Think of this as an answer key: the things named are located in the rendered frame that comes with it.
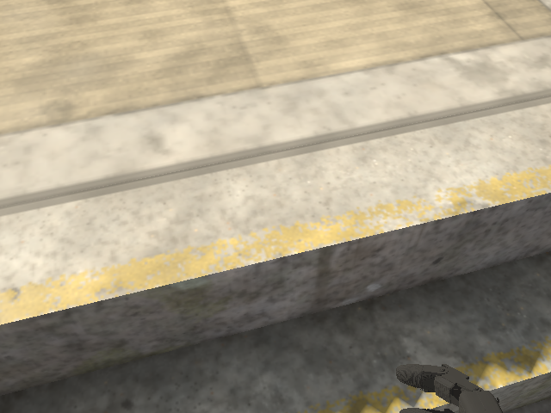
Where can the stairs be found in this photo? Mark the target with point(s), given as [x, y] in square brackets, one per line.
[321, 331]

